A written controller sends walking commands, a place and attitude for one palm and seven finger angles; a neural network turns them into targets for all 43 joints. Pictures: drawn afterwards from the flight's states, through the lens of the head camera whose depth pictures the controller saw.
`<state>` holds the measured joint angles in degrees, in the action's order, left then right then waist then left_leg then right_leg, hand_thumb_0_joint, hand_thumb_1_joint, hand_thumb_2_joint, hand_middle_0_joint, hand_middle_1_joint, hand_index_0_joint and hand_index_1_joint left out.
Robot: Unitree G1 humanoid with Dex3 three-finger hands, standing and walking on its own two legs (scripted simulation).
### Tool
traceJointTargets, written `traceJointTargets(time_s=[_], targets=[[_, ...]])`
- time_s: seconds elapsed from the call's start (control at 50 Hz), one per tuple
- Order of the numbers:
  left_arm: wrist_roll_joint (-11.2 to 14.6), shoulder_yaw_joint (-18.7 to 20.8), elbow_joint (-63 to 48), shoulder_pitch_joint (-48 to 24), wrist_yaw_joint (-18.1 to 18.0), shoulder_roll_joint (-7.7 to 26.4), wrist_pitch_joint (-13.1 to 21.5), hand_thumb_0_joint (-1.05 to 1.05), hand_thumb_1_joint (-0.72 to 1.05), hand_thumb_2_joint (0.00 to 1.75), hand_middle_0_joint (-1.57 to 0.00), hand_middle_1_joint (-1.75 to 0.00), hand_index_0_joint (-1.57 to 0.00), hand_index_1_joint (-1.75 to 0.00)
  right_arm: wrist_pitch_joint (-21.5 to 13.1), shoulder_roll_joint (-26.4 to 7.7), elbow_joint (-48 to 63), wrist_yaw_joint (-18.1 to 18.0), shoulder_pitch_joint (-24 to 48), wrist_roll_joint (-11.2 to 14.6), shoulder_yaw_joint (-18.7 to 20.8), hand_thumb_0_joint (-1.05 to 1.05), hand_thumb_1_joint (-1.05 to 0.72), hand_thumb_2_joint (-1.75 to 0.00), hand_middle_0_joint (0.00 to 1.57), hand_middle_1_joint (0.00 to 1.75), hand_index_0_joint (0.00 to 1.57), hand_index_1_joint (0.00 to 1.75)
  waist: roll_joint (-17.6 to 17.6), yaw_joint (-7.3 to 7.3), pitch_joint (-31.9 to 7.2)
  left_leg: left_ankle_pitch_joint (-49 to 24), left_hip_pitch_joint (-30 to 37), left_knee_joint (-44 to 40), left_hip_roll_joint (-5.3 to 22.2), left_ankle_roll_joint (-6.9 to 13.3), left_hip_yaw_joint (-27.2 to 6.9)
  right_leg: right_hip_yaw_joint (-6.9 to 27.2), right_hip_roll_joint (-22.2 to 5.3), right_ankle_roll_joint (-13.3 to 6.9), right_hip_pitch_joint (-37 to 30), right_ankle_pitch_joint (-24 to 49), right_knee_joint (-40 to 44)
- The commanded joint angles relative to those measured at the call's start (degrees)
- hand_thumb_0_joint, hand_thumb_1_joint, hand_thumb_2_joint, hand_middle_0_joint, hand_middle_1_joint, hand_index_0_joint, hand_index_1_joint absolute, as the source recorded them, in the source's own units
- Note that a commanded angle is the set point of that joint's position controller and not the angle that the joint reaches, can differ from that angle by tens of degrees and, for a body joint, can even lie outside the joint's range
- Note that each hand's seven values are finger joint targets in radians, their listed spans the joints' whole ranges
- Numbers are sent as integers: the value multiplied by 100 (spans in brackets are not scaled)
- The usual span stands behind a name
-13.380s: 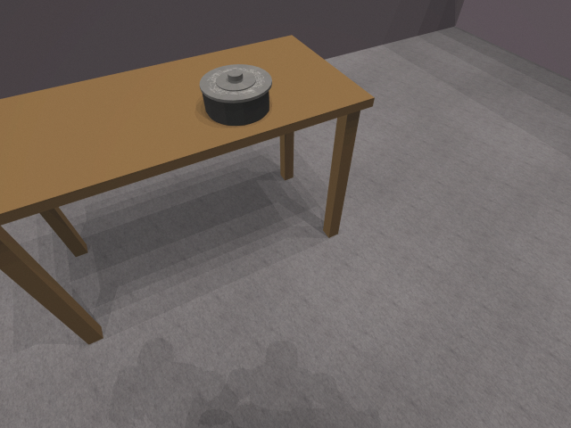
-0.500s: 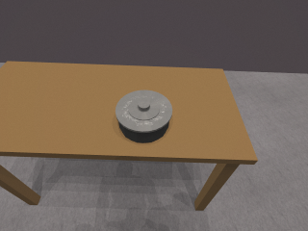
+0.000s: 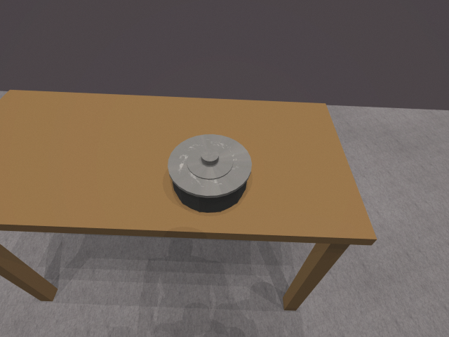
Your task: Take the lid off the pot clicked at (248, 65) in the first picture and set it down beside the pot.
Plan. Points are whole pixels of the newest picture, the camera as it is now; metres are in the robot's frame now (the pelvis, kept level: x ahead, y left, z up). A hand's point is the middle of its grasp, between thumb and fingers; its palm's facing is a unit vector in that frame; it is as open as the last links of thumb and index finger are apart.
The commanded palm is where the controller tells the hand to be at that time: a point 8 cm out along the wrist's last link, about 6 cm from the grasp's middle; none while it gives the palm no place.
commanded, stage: look again from close up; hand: left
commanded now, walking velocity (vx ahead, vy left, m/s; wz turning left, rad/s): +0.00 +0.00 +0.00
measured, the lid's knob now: (210, 156) +0.49 +0.07 +0.02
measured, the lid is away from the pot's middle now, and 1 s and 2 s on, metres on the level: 0.00 0.00 0.00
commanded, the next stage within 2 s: shuffle to correct the standing spot in 0.46 s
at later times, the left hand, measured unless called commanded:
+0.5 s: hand out of the picture -0.02 +0.15 -0.18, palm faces +0.03 -0.99 -0.13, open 7.4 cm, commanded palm none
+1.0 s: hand out of the picture +0.02 +0.13 -0.19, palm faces -0.01 -0.99 -0.17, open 7.4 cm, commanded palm none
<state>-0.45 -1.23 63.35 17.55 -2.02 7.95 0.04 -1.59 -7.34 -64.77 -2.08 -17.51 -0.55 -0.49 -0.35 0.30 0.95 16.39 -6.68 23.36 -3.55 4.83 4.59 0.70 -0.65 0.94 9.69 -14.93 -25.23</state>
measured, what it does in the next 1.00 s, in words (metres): stands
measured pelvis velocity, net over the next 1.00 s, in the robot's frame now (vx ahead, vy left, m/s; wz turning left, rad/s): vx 0.03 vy -0.03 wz -0.03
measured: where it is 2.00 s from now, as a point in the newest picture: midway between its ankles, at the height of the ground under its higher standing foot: outside the picture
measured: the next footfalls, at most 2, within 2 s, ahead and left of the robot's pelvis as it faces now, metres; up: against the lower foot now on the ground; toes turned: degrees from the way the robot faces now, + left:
left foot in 1.58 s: +0.12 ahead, +0.06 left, +0.00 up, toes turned +2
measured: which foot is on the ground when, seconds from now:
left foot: down 0.00-1.00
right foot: down 0.00-1.00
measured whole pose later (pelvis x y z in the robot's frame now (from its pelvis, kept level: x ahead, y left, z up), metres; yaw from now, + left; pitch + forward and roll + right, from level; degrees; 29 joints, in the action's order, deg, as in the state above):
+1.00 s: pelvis +0.03 -0.03 -0.01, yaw -2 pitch +1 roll +0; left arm -1.4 0.8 61.8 19.0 -1.5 7.4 -0.8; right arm -0.7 -6.3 -65.4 -2.8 -20.5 -1.0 1.5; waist 0.2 -0.8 0.4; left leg 24.0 -9.6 32.0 -0.1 2.4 5.3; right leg -4.1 0.4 -1.6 14.5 -19.8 -33.3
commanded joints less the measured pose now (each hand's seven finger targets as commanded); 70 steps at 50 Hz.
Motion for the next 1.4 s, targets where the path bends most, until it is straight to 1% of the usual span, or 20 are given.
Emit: traceJointTargets(time_s=[0.0,0.56,0.74,0.82,0.86,0.9,0.94,0.98,1.02,1.06,1.1,1.14,1.18,1.2,1.22,1.24,1.26,1.28,1.3,1.38], targets=[[-9,96,-129,414,-51,459,84,0,90,90,-20,-30,-20,-30,-74,-547,95,-45,-426,23,74,0,-90,-90,20,30,20,30,-73,3,315,-1513,-101,-455,1020,-135,-853,382,-509,-336,215,1093,309],[-21,77,17,593,-74,268,76,0,90,90,-20,-30,-20,-30,-97,-416,-26,-68,-614,27,71,0,-90,-90,20,30,20,30,25,-21,359,-1415,-48,-505,1049,-111,-866,332,-456,-271,297,922,268],[-106,167,-177,384,11,217,-81,0,90,90,-20,-30,-20,-30,-18,-585,12,-133,-678,-23,216,0,-90,-90,20,30,20,30,519,-111,738,-447,-254,-911,1731,316,-1587,-157,-147,-125,1188,-600,-805],[-143,231,-332,347,52,195,-105,0,90,90,-20,-30,-20,-30,-27,-678,99,-134,-647,-70,290,0,-90,-90,20,30,20,30,390,-80,609,-806,-355,-746,1998,581,-1644,-203,-220,-191,1393,-994,-1372],[-128,246,-342,445,65,152,-81,0,90,90,-20,-30,-20,-30,-33,-687,121,-131,-582,-76,302,0,-90,-90,20,30,20,30,260,-6,417,-1309,-415,-397,1873,460,-1374,-251,-212,-221,998,-582,-863],[-102,282,-249,709,56,215,-37,0,90,90,-20,-30,-20,-30,-24,-609,160,-138,-531,-48,318,0,-90,-90,20,30,20,30,-78,50,270,-1427,-739,130,1482,156,-956,-71,-254,-330,268,717,-219],[-105,294,-182,939,-8,380,-17,0,90,90,-20,-30,-20,-30,-17,-400,193,-126,-544,-17,266,0,-90,-90,20,30,20,30,-593,50,112,-557,-1207,643,913,-115,-372,459,-801,-590,-281,1571,-128],[-86,281,-147,903,-47,479,0,0,90,90,-20,-30,-20,-30,68,-174,142,-114,-587,-2,237,0,-90,-90,20,30,20,30,-1207,-37,148,369,-1253,1128,580,-286,-40,844,-1129,-912,-266,1515,278],[-75,279,-179,814,-64,489,6,0,90,90,-20,-30,-20,-30,90,-76,86,-91,-506,-17,201,0,-90,-90,20,30,20,30,-841,-67,329,511,-1247,1051,567,-318,-55,772,-1133,-1006,-207,1871,263],[-66,289,-254,659,-68,504,-3,0,90,90,-20,-30,-20,-30,60,-137,-13,-98,-613,-29,213,0,-90,-90,20,30,20,30,-270,-134,206,-612,-805,547,798,-295,-173,327,-889,-811,-176,3034,-283],[-25,305,-394,516,-46,432,-22,0,90,90,-20,-30,-20,-30,40,-441,-129,-179,-861,-45,295,0,-90,-90,20,30,20,30,513,-217,11,-3061,35,457,1339,-146,-659,-248,-457,-418,299,3231,-877],[-33,359,-580,229,-45,428,-57,0,90,90,-20,-30,-20,-30,92,-632,-171,-257,-1049,-31,342,0,-90,-90,20,30,20,30,1341,-307,36,-5122,559,481,1873,147,-1120,-528,-216,-190,976,1198,-1219],[-26,389,-649,117,-21,376,-101,0,90,90,-20,-30,-20,-30,137,-717,-94,-255,-881,-68,339,0,-90,-90,20,30,20,30,1323,-226,152,-5545,625,456,2147,321,-1284,-484,-136,-228,1187,-727,-1046],[1,381,-607,213,-8,345,-78,0,90,90,-20,-30,-20,-30,121,-687,7,-243,-635,-65,324,0,-90,-90,20,30,20,30,1137,-97,134,-5319,517,581,1989,242,-1088,-416,-170,-230,839,-512,-557],[-7,408,-514,484,-16,369,-38,0,90,90,-20,-30,-20,-30,112,-666,99,-236,-398,-33,314,0,-90,-90,20,30,20,30,916,55,13,-4803,262,970,1637,22,-806,-352,-231,-184,265,720,-45],[-25,443,-347,876,-55,555,39,0,90,90,-20,-30,-20,-30,112,-555,205,-231,-321,17,294,0,-90,-90,20,30,20,30,262,130,-183,-3669,-354,1475,1196,-240,-421,72,-525,-207,-520,3143,55],[-39,454,-210,1125,-113,783,113,0,90,90,-20,-30,-20,-30,127,-379,283,-202,-327,72,261,0,-90,-90,20,30,20,30,-488,166,-491,-1345,-1058,1819,792,-472,-101,515,-1123,-405,-1379,5361,-14],[-48,392,-116,1241,-143,821,147,0,90,90,-20,-30,-20,-30,148,-224,337,-179,-147,125,241,0,-90,-90,20,30,20,30,-790,237,-490,1430,-1541,2249,456,-545,-159,797,-1566,-665,-1764,6814,65],[-69,319,-123,1121,-160,785,155,0,90,90,-20,-30,-20,-30,167,-176,373,-189,-68,131,248,0,-90,-90,20,30,20,30,-921,191,-372,1975,-1760,2426,492,-505,-337,819,-1715,-767,-1797,7221,94],[-97,246,-315,698,-185,727,175,0,90,90,-20,-30,-20,-30,190,-121,389,-121,206,159,214,0,-90,-90,20,30,20,30,-654,77,-154,1442,-1770,2213,468,-533,-344,441,-1441,-855,-1435,6714,24]])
